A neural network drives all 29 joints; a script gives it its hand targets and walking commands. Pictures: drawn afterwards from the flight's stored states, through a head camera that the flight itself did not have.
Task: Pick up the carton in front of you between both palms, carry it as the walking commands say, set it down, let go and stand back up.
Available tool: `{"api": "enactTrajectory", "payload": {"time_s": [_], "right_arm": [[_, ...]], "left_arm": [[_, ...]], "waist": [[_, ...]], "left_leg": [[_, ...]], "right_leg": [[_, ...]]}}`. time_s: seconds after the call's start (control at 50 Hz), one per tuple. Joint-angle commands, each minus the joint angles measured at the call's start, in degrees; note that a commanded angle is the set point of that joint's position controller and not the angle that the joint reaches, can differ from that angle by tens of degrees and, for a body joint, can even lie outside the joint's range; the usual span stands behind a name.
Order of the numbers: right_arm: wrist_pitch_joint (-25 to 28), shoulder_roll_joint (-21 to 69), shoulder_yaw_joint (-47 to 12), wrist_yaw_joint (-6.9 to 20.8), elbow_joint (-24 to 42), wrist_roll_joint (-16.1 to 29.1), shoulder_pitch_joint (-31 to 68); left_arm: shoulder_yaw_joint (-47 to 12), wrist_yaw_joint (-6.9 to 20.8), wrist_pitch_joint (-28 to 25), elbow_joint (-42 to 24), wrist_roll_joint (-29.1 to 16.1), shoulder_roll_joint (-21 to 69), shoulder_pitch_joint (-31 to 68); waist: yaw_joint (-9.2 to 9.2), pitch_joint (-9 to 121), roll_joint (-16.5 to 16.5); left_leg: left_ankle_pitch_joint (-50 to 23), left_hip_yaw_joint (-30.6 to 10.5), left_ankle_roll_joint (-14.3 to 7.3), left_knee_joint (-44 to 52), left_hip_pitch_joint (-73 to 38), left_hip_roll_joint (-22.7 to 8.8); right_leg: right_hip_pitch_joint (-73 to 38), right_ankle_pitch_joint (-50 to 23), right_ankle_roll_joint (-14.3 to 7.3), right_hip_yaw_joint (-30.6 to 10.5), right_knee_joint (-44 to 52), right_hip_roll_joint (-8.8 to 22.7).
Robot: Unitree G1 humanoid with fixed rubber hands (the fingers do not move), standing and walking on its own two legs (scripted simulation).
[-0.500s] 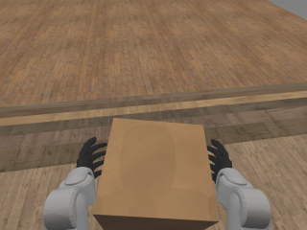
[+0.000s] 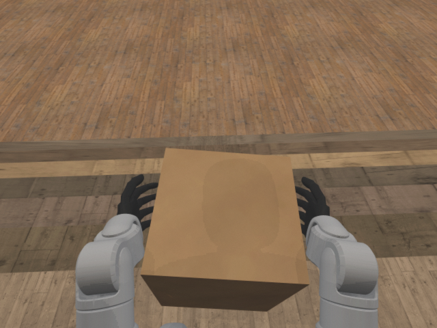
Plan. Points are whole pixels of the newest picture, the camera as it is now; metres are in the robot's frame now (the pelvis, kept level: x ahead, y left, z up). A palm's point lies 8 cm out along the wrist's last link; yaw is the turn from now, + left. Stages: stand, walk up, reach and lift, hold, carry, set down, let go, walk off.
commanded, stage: carry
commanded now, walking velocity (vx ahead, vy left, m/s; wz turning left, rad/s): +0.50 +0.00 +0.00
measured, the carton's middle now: (220, 237) +0.28 +0.02 +0.01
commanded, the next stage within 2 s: none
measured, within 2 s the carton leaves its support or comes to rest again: neither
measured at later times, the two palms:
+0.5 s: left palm (181, 80) +0.67 +0.14 +0.09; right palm (298, 93) +0.64 -0.16 +0.08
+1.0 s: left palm (189, 56) +0.99 +0.17 -0.02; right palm (273, 60) +0.98 -0.14 -0.02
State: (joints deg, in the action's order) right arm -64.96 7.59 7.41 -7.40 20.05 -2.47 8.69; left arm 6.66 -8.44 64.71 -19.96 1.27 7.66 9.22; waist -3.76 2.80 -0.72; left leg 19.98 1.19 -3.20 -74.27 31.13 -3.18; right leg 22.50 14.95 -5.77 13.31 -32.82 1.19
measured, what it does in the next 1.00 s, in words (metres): goes down: left foot, then right foot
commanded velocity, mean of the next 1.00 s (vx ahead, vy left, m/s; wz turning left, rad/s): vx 0.50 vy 0.00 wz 0.00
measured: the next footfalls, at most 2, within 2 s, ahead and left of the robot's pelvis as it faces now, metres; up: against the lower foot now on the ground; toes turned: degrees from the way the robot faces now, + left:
left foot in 0.28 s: +0.36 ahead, +0.09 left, +0.00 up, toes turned +3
right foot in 0.66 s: +0.50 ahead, -0.12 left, +0.00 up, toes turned -1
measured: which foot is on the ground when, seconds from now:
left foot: up 0.00-0.26, down 0.28-0.68, up 0.70-0.94, down 0.96-1.00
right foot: down 0.00-0.28, up 0.30-0.64, down 0.66-0.90, up 0.92-1.00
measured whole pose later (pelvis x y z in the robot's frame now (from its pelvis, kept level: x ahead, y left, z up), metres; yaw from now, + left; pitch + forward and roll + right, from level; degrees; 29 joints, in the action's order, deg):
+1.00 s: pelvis +0.65 +0.01 -0.16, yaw +1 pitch +2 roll -4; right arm -58.0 7.0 13.6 -8.8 7.1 -3.0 24.8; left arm 11.4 -10.7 58.5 -5.6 1.8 4.7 28.1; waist 1.7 3.9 -1.4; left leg 12.9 2.8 -5.7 -35.0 22.6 0.8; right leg 25.1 33.3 -1.8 1.5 -86.2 -2.2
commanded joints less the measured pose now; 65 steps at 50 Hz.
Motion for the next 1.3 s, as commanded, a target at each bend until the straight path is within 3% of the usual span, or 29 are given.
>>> {"api": "enactTrajectory", "payload": {"time_s": [0.0, 0.2, 0.26, 0.28, 0.3, 0.32, 0.38, 0.52, 0.6, 0.62, 0.64, 0.68, 0.72, 0.76, 0.78, 0.8, 0.82, 0.84, 0.88, 0.92, 0.94, 0.96, 1.0, 1.04, 1.08, 1.18, 1.22, 1.24, 1.28], "right_arm": [[3.1, 39.3, -33.3, 1.8, -2.3, 8.4, 24.4], [5.1, 34.9, -28.6, -1.2, -9.9, 9.8, 42.8], [5.3, 35.6, -26.8, -1.3, -11.0, 9.6, 41.1], [5.3, 38.0, -26.7, -1.0, -12.2, 10.6, 41.6], [5.5, 35.5, -24.5, -0.8, -13.4, 9.1, 40.7], [5.7, 37.6, -28.1, -0.5, -12.1, 12.6, 45.3], [6.7, 44.6, -33.4, 1.0, -8.0, 16.0, 50.3], [7.2, 44.9, -37.7, 2.9, -3.0, 18.9, 49.4], [6.4, 39.8, -34.6, 1.6, -7.6, 14.2, 45.7], [5.8, 37.7, -33.2, 1.0, -7.7, 12.6, 44.8], [5.6, 38.4, -31.7, 0.6, -7.1, 12.8, 44.9], [4.4, 36.2, -28.0, -0.5, -11.7, 10.4, 42.5], [4.6, 35.9, -22.8, -1.3, -13.2, 6.7, 39.8], [5.8, 37.7, -21.4, -1.0, -12.2, 6.6, 44.3], [6.3, 40.1, -22.6, -0.6, -9.8, 6.1, 43.5], [6.4, 37.6, -20.5, -1.0, -14.6, 3.0, 39.6], [7.3, 38.2, -21.6, -0.9, -9.0, 2.7, 42.0], [6.5, 38.6, -22.6, -0.2, -9.4, 6.2, 43.7], [5.7, 36.9, -22.3, 0.0, -14.7, 4.7, 37.7], [5.6, 35.6, -25.6, 0.4, -11.9, 9.0, 39.2], [5.6, 34.7, -27.0, -0.3, -12.4, 8.9, 38.2], [5.2, 28.7, -23.7, -1.9, -17.2, 7.6, 35.9], [5.9, 35.2, -27.7, -1.7, -14.9, 12.5, 41.3], [7.6, 42.1, -33.2, -0.2, -11.6, 17.0, 52.1], [9.0, 47.4, -34.8, 1.9, -13.0, 19.0, 51.5], [15.6, 52.7, -38.4, 3.3, -11.1, 20.2, 48.3], [16.9, 50.0, -38.9, 2.9, -11.9, 20.1, 46.4], [17.0, 47.7, -39.4, 2.8, -13.5, 19.7, 45.3], [17.5, 48.0, -38.8, 2.4, -11.6, 20.4, 43.6]], "left_arm": [[-37.5, 4.6, -2.9, -3.0, -14.0, 38.7, 32.0], [-29.0, 0.2, -5.3, 8.8, -9.5, 36.1, 41.0], [-29.8, 0.0, -5.4, 7.1, -10.3, 36.4, 45.0], [-29.1, -0.2, -5.4, 6.3, -11.1, 37.7, 47.6], [-30.9, -0.2, -5.2, 5.0, -11.8, 39.9, 49.4], [-28.9, -0.8, -5.2, 6.0, -10.8, 37.5, 50.2], [-26.9, -0.8, -5.7, 8.4, -7.6, 40.2, 47.0], [-29.2, 0.4, -6.6, 3.5, -6.1, 40.7, 41.1], [-29.0, 0.8, -5.6, 5.5, -5.0, 36.3, 42.2], [-28.1, 0.9, -4.9, 9.2, -7.1, 37.3, 39.9], [-27.6, 0.9, -4.9, 10.3, -6.9, 36.0, 38.5], [-28.1, -0.7, -4.8, 12.8, -6.2, 33.6, 38.0], [-32.9, 0.6, -5.5, 8.4, -13.1, 41.3, 46.2], [-37.8, 2.8, -6.0, 6.3, -18.4, 46.5, 51.8], [-38.5, 3.4, -7.2, 3.4, -19.7, 48.5, 54.1], [-39.9, 3.9, -7.0, 6.0, -20.7, 47.7, 54.3], [-39.5, 4.2, -7.4, 8.4, -20.5, 48.1, 51.4], [-39.5, 4.0, -7.1, 5.3, -21.9, 50.2, 52.8], [-36.7, 2.1, -6.8, 7.2, -16.1, 43.6, 48.1], [-32.1, -0.2, -6.9, 7.7, -12.5, 40.2, 46.3], [-30.2, -1.6, -5.9, 10.2, -8.4, 37.1, 43.7], [-24.6, -2.7, -3.4, 19.6, -6.2, 33.7, 38.6], [-22.5, -3.1, -3.8, 15.7, -4.1, 33.0, 38.7], [-21.9, -2.0, -5.6, 14.5, -4.6, 39.2, 43.5], [-21.6, -1.7, -9.1, 15.4, -3.5, 41.0, 47.1], [-26.2, 0.7, -15.6, 11.8, -3.8, 44.9, 39.2], [-26.8, 0.5, -16.6, 13.9, -3.0, 43.9, 36.2], [-26.4, 0.2, -17.3, 12.9, -2.8, 41.2, 35.2], [-25.6, -0.5, -17.1, 10.9, -1.1, 38.2, 32.0]], "waist": [[2.69, 16.4, 5.5], [-0.28, 11.1, 8.0], [6.48, 21.3, 6.2], [10.25, 26.9, -2.8], [6.87, 26.5, -24.1], [9.61, 28.2, -21.2], [9.51, 26.7, -1.6], [8.22, 25.6, -6.8], [3.39, 23.9, -2.7], [-2.5, 23.0, -1.2], [-4.69, 20.2, 6.3], [-5.25, 11.0, 14.9], [-6.13, 15.4, 11.2], [-4.27, 18.7, 1.0], [-0.02, 20.9, 7.3], [-3.62, 17.1, 7.8], [-1.35, 20.6, 5.9], [0.85, 14.1, -7.7], [8.56, 14.8, 4.9], [12.84, 12.2, -1.4], [11.12, 11.9, -4.1], [5.07, 14.7, -17.2], [7.37, 19.4, -12.7], [9.96, 16.2, -8.7], [9.5, 19.0, 4.2], [9.56, 26.1, -7.5], [15.36, 21.2, -5.4], [11.99, 17.9, 2.6], [7.89, 18.2, -4.0]], "left_leg": [[-6.7, 0.6, 0.3, 5.6, 5.5, -2.7], [-14.5, 6.8, -2.7, 35.6, 9.0, 2.0], [-13.7, 10.7, -3.0, 42.1, -19.0, 6.8], [-7.7, -5.2, -2.5, 42.3, -32.8, -2.1], [-10.0, -31.7, -9.8, 52.3, -41.2, -12.6], [-16.8, -36.6, -15.2, 50.6, -48.9, -15.9], [-36.7, -23.1, -12.7, 43.8, -44.2, -12.5], [-43.0, -8.4, -10.0, 41.2, -36.1, -8.4], [-40.3, -0.6, -7.5, 29.6, -21.3, -7.1], [-37.3, 3.2, -4.6, 21.7, -14.1, -4.1], [-31.4, 4.3, -0.9, 8.4, -3.7, 1.1], [17.4, 2.2, 3.3, -3.0, 20.3, 8.2], [21.1, -5.1, 4.3, 0.3, 27.1, 4.0], [4.2, -3.3, 4.6, 11.4, 16.2, 3.6], [-1.0, 1.6, 3.8, 13.8, 8.7, 5.2], [-6.4, -7.8, 2.8, 17.2, 12.4, 2.7], [-13.3, -5.1, 1.8, 18.0, 4.0, 3.8], [-30.3, -3.6, 2.0, 45.9, -8.6, 0.1], [-46.8, 6.4, 3.3, 53.4, -28.1, 3.5], [-39.1, -3.3, -2.4, 51.2, -37.3, -3.7], [-42.6, -5.5, -2.0, 45.7, -36.0, -5.1], [-55.9, -11.8, -0.6, 38.6, -37.9, -7.5], [-33.4, -26.9, -2.9, 38.8, -41.7, -10.0], [-37.3, -34.9, -11.0, 32.1, -42.0, -11.3], [-37.8, -29.7, -8.1, 33.9, -38.4, -10.4], [-43.7, -19.1, -8.2, 20.5, -39.8, -4.7], [-27.2, -16.0, -6.7, 12.4, -39.4, 3.2], [-16.6, -12.2, -6.9, 15.9, -26.2, 4.5], [-18.7, -7.3, -6.4, 11.5, -19.0, 2.9]], "right_leg": [[-12.1, -2.8, -4.7, -17.8, 17.3, 14.8], [-22.6, -30.4, -5.1, -11.8, 7.6, 12.0], [-19.2, -41.3, 1.4, -4.5, -12.9, 6.6], [-7.4, -22.9, 3.2, -5.2, -26.8, 3.4], [11.6, 10.0, 4.6, -9.2, -38.6, -6.6], [20.5, 16.8, 4.0, -14.0, -47.9, -6.5], [24.9, 8.6, 2.0, -18.6, -43.2, 0.0], [15.0, 1.9, 5.0, -12.2, -15.1, -1.2], [1.0, -9.8, 1.5, -6.5, -20.5, -1.9], [-8.1, -7.5, -0.3, -6.2, -14.3, -3.2], [-14.1, -11.4, -1.7, -16.3, -4.7, -1.4], [-22.8, -22.0, -7.3, -41.8, 5.3, 7.7], [-29.0, -18.1, -9.1, -47.0, -2.4, 11.6], [-19.2, -3.7, -3.4, -38.0, -11.0, 6.0], [-17.0, -7.3, -4.4, -34.3, -14.5, 6.9], [-16.7, 4.5, -0.6, -32.1, -18.3, 5.1], [-11.6, 9.6, -0.8, -31.8, -18.6, 5.9], [-2.8, 14.9, 0.8, -21.4, -21.0, 1.1], [1.2, 5.6, -0.4, -12.6, -26.2, -1.7], [14.6, 16.2, 3.2, -8.5, -53.8, -3.8], [18.2, 19.6, 2.8, -10.7, -60.9, -5.5], [22.7, 14.7, 3.2, -15.6, -50.6, -3.5], [28.9, 11.6, 4.7, -18.0, -51.4, -1.4], [39.6, 16.2, 5.9, -19.7, -50.8, -1.4], [34.8, 7.0, 5.3, -17.6, -42.9, -2.3], [24.3, -11.4, 3.4, -13.1, -26.7, -2.7], [29.2, -20.0, 4.2, -11.8, -18.4, -5.0], [16.3, -34.5, 4.4, -10.3, -3.1, -3.9], [-4.1, -39.5, 2.9, -7.7, 4.0, -3.4]]}}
